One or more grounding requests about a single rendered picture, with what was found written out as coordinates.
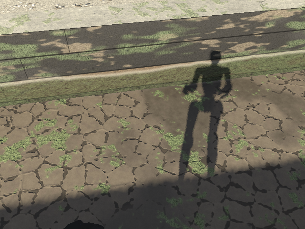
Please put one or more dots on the robot left hand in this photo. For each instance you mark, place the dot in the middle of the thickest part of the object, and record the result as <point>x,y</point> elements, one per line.
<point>83,225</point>

